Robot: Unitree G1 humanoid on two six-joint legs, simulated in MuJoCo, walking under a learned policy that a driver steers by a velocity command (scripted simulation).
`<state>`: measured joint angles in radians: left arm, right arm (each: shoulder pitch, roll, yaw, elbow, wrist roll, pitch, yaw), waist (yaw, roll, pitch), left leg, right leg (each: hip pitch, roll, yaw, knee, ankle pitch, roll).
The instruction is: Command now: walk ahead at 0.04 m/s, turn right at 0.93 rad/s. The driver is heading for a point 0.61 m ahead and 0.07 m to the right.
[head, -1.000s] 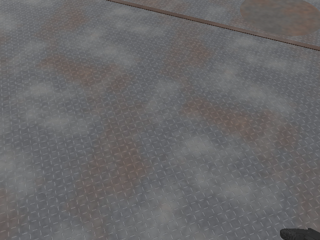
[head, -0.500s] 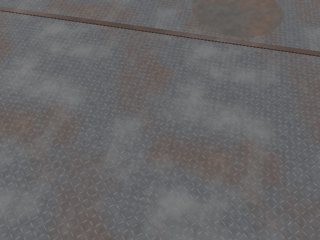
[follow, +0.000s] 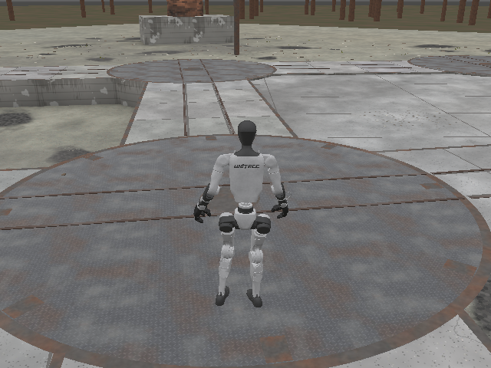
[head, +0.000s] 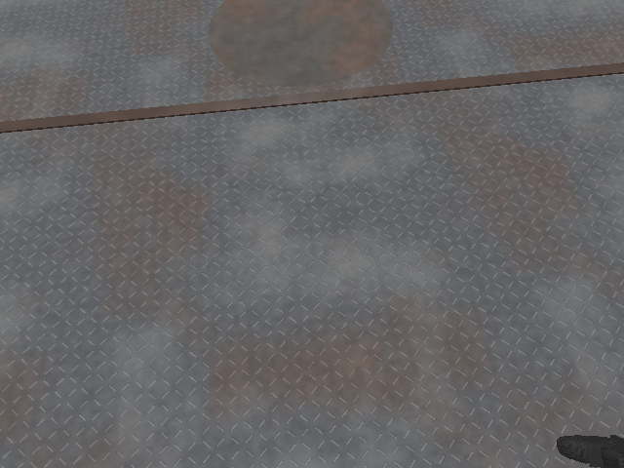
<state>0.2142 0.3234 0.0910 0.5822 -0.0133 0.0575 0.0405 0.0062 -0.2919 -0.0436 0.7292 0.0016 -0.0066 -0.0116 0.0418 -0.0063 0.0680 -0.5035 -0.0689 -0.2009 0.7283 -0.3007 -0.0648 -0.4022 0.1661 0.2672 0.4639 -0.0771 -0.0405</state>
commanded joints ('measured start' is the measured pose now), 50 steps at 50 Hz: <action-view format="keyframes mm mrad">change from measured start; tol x16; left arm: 1 -32 166 54 -90 0 0 7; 50 156 162 14 103 -8 -122 -40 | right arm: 1 44 -95 -34 -42 4 -15 2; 50 70 -120 -11 -64 36 -96 74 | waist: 1 -26 -159 -186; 4 -63 -154 -181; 6 15 247 -186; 26 -38 175 -163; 29 -45 -249 -264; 32 32 -214 -30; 50 -45 -117 42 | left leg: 1 128 -30 39 -98 32 4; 4 307 32 46 -357 167 40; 7 340 419 -349 -489 141 279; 13 356 278 34 -463 217 248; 26 408 345 152 -320 503 266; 27 342 319 181 -279 438 207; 29 -101 139 336 84 -366 32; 32 -365 163 188 311 -125 59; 40 -249 156 195 102 295 9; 50 -28 146 236 -149 125 109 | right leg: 1 117 -212 305 -128 -122 -115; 4 66 -154 312 -44 -218 -61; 6 -180 54 -21 376 -549 25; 12 -270 -147 -178 806 -267 128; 25 62 -175 -288 130 -263 85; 27 263 -161 -284 -141 -40 19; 29 637 -478 99 -72 94 -113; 30 504 -578 294 -228 -536 -283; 31 440 -525 297 -309 -758 -250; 50 330 -473 -125 -326 -233 -141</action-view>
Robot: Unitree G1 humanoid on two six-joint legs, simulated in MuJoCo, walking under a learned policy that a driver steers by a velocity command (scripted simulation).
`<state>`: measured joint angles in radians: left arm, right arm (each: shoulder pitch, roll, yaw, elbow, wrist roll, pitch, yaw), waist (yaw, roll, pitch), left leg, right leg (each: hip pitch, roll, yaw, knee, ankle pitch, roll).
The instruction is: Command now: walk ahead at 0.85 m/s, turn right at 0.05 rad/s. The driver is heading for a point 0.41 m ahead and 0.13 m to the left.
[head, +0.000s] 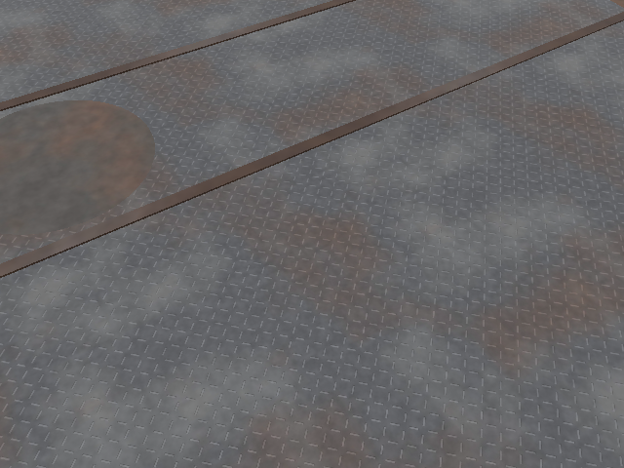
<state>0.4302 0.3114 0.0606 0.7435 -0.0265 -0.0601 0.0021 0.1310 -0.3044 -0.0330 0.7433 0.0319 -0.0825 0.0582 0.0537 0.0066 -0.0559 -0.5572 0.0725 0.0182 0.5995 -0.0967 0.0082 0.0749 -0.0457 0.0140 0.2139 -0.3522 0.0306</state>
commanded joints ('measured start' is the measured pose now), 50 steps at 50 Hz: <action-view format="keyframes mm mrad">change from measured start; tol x64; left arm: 1 -71 167 37 -57 14 2 -2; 50 -224 21 -14 116 53 54 19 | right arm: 1 54 -130 -36 -50 5 -18 -2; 50 33 -45 -1 10 -55 58 -84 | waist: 1 -119 -124 110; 28 3 -247 -553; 50 -24 106 91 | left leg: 1 173 -36 54 -26 -107 55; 4 880 256 -799 -337 -873 231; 25 652 81 -45 -61 802 64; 29 -37 -135 -246 953 -539 -56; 50 174 13 -144 -256 -336 -1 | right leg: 1 -179 -227 87 60 238 -196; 6 -1016 -5 97 1204 -56 -117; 23 -578 105 -76 235 606 -81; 28 525 -436 628 412 1291 -485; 35 -487 -137 119 84 860 -304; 43 -624 -41 95 85 -196 -115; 50 -297 20 19 219 131 -38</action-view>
